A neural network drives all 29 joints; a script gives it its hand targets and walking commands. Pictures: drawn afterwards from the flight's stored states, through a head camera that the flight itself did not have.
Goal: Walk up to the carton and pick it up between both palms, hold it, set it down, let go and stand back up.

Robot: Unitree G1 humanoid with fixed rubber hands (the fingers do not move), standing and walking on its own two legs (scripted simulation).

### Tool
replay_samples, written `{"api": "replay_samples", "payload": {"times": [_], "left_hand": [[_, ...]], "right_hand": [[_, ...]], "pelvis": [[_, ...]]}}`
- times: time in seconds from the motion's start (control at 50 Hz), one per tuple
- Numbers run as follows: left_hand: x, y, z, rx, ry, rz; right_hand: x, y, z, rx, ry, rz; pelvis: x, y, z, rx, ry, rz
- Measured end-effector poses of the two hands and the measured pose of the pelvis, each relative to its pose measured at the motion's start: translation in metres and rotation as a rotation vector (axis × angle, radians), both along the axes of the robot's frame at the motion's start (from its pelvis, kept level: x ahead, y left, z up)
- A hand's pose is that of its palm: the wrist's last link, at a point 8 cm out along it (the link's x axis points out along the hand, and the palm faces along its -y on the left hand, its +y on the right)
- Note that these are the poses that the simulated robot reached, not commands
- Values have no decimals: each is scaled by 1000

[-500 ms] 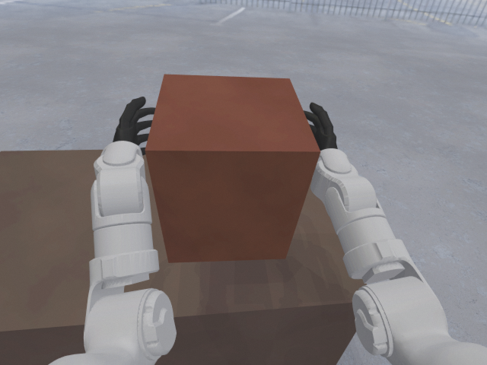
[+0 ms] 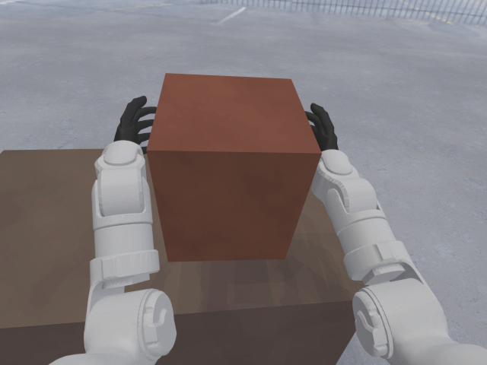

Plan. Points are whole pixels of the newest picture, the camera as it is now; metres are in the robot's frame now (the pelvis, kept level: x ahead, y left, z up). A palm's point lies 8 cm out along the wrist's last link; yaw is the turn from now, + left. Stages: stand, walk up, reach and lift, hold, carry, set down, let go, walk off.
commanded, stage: hold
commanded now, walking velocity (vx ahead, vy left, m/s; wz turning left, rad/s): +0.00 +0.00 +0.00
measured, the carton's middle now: (228, 171) +0.39 +0.01 +0.18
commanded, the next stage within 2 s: none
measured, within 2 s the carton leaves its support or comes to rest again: neither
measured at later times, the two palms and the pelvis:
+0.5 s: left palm (133, 146) +0.37 +0.15 +0.24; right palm (324, 151) +0.37 -0.15 +0.23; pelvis +0.01 +0.00 +0.00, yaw +0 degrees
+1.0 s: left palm (133, 145) +0.37 +0.15 +0.24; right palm (326, 152) +0.36 -0.15 +0.23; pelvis +0.00 +0.00 +0.00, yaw +0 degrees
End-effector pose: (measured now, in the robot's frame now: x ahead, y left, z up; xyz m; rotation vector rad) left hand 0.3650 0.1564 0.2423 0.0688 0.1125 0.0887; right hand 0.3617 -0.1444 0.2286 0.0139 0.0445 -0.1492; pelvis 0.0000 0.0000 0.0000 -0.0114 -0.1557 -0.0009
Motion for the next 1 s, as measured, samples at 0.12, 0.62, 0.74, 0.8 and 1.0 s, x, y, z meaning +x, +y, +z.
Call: {"api": "replay_samples", "payload": {"times": [0.12, 0.62, 0.74, 0.8, 1.0], "left_hand": [[2, -3, 3, 3, -1, -5], [7, -4, -4, 2, 16, 0], [3, -2, -1, 4, -12, 3], [5, -3, -4, 3, 8, 1], [3, -6, 1, 9, -5, -3]], "right_hand": [[0, -3, 1, -3, -1, -4], [7, -4, -4, -4, 17, 0], [5, -2, 0, 5, -11, 7], [5, -3, -2, 4, 9, 0], [3, -6, -1, 14, -3, -4]], "pelvis": [[0, -1, 0, 1, 1, -5], [7, -4, 0, -1, -9, -2], [7, -3, 0, -2, -2, 0], [7, -2, 0, -1, -5, 1], [4, -2, 0, -2, -2, 2]]}}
